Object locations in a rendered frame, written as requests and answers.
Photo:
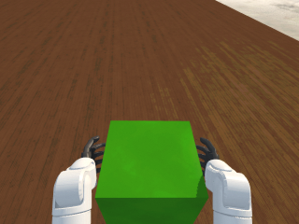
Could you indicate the robot right hand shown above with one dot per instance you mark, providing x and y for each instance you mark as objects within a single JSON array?
[{"x": 209, "y": 150}]

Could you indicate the robot left hand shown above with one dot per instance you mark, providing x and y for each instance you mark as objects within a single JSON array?
[{"x": 88, "y": 151}]

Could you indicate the robot left forearm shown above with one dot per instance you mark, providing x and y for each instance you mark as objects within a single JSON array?
[{"x": 72, "y": 193}]

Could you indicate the carton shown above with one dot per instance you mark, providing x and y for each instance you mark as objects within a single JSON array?
[{"x": 150, "y": 174}]

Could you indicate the robot right forearm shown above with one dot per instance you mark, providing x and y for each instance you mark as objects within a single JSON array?
[{"x": 231, "y": 195}]

